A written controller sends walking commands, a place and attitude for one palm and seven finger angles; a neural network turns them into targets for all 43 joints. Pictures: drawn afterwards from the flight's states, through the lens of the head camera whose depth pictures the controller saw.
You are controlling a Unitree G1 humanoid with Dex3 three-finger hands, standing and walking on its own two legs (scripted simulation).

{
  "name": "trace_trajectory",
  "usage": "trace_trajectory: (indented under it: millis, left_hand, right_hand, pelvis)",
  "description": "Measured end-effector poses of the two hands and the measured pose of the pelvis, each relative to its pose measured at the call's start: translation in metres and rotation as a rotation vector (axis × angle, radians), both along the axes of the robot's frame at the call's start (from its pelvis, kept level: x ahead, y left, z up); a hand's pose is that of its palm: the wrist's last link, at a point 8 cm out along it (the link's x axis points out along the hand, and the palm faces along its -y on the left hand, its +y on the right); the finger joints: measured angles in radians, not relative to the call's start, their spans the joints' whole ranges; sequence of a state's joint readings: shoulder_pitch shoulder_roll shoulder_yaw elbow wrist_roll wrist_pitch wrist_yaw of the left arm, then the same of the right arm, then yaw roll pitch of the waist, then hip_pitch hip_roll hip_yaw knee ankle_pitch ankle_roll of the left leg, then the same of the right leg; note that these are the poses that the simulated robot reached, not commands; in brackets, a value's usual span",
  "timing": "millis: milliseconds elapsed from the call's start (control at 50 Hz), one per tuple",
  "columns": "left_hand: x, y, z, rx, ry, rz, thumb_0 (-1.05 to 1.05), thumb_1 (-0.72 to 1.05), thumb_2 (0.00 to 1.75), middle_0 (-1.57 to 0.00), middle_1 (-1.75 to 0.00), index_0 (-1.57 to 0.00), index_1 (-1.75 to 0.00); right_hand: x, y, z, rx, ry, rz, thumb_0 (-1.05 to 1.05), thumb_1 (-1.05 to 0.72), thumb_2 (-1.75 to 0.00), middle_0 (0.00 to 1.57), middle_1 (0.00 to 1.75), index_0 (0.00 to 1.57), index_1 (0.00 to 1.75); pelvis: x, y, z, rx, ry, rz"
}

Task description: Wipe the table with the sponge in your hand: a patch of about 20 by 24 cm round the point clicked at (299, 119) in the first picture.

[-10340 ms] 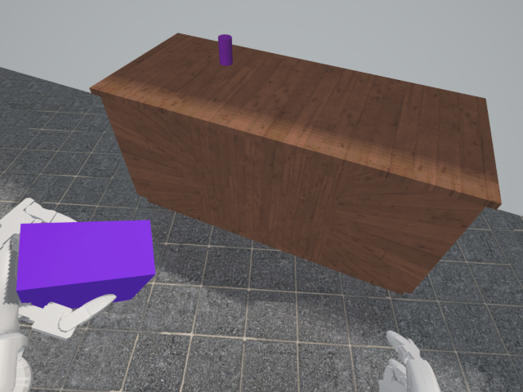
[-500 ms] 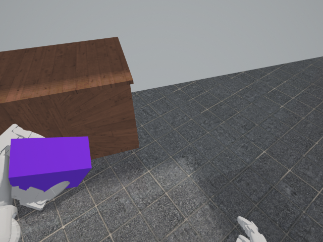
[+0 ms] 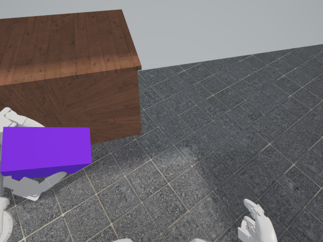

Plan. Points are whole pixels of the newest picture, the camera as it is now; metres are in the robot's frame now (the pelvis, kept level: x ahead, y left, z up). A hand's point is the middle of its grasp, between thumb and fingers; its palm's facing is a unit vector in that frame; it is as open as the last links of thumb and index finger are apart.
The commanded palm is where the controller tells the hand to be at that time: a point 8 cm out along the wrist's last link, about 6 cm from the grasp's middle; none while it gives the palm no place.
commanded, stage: take the last steps up to it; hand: left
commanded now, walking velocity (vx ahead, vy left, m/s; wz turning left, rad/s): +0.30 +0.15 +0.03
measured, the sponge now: (58, 154) +0.24 +0.21 +0.14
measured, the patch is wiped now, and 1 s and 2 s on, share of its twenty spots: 0.00 0.00 0.00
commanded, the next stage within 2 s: come to a stop and stand still in 1.48 s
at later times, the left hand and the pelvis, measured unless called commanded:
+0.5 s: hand (47, 112) +0.32 +0.25 +0.16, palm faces +0.35 -0.82 -0.46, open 10.7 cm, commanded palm +0.26 +0.31 +0.19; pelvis +0.10 +0.02 +0.01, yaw +2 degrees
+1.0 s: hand (27, 65) +0.42 +0.32 +0.19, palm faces +0.33 -0.77 -0.54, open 10.7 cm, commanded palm +0.37 +0.38 +0.19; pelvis +0.20 +0.10 +0.00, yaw +0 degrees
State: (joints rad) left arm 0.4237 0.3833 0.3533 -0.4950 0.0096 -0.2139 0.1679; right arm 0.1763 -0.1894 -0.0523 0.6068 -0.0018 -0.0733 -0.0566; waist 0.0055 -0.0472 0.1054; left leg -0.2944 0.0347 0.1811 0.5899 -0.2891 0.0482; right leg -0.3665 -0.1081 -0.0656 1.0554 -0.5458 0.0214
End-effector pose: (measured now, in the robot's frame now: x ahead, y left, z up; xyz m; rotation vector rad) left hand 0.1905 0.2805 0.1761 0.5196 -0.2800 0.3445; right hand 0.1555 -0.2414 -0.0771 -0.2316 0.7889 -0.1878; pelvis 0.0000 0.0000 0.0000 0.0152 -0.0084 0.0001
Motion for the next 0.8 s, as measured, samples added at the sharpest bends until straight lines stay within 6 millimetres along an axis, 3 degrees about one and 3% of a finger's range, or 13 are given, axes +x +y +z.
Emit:
trace_trajectory:
  millis: [100,200,300,340,440,560,660,740,800]
  left_hand:
    - [0.019,-0.003,0.026,0.049,-0.035,-0.067,-0.01,-0.54,1.03,-0.65,-1.39,-0.65,-1.39]
    - [0.03,-0.007,0.044,0.117,-0.026,-0.071,0.0,-0.54,1.03,-0.65,-1.39,-0.65,-1.39]
    - [0.047,0.002,0.026,0.121,0.021,0.024,0.0,-0.54,1.03,-0.65,-1.39,-0.65,-1.39]
    - [0.054,0.008,0.014,0.061,0.044,0.06,0.0,-0.54,1.03,-0.65,-1.39,-0.65,-1.39]
    - [0.075,0.013,-0.002,-0.023,0.106,0.062,0.0,-0.54,1.03,-0.65,-1.39,-0.65,-1.39]
    - [0.107,0.02,0.021,0.039,0.027,-0.066,0.0,-0.54,1.03,-0.65,-1.39,-0.65,-1.39]
    - [0.134,0.059,0.033,0.112,-0.097,-0.094,0.0,-0.54,1.03,-0.65,-1.39,-0.65,-1.39]
    - [0.16,0.092,0.025,0.086,-0.098,-0.038,0.0,-0.54,1.03,-0.65,-1.39,-0.65,-1.39]
    - [0.174,0.102,0.019,0.04,-0.058,-0.01,0.0,-0.54,1.03,-0.65,-1.39,-0.65,-1.39]
  right_hand:
    - [0.024,0.037,0.006,0.094,-0.05,0.028,0.02,-0.91,-0.9,0.2,0.3,0.2,0.3]
    - [0.043,0.052,-0.006,0.15,-0.03,0.052,0.01,-0.9,-0.9,0.2,0.3,0.2,0.3]
    - [0.065,0.042,-0.035,0.153,0.03,0.067,0.01,-0.9,-0.9,0.21,0.3,0.21,0.3]
    - [0.073,0.034,-0.037,0.13,0.062,0.075,0.01,-0.9,-0.9,0.21,0.3,0.2,0.3]
    - [0.093,0.017,-0.016,0.056,0.076,0.064,0.02,-0.91,-0.9,0.2,0.3,0.2,0.3]
    - [0.119,0.019,0.01,-0.041,0.048,0.046,0.02,-0.91,-0.9,0.2,0.3,0.2,0.3]
    - [0.146,0.045,0.011,-0.07,-0.026,-0.022,0.02,-0.91,-0.9,0.2,0.3,0.2,0.3]
    - [0.16,0.084,0.006,0.006,-0.042,-0.038,0.01,-0.91,-0.9,0.2,0.3,0.2,0.3]
    - [0.167,0.113,0.004,0.072,-0.035,-0.015,0.01,-0.91,-0.9,0.2,0.3,0.2,0.3]
  pelvis:
    - [0.019,0.006,0.008,-0.017,0.02,-0.01]
    - [0.044,0.008,0.009,-0.021,0.027,-0.011]
    - [0.069,0.004,-0.005,-0.025,0.008,0.022]
    - [0.075,0.005,-0.004,-0.017,-0.002,0.024]
    - [0.093,0.013,0.008,0.004,0.004,0.019]
    - [0.117,0.037,0.013,0.017,0.014,0.021]
    - [0.147,0.073,-0.003,0.001,0.002,-0.006]
    - [0.16,0.087,-0.001,-0.009,0.003,-0.018]
    - [0.17,0.094,0.003,-0.014,0.017,-0.024]
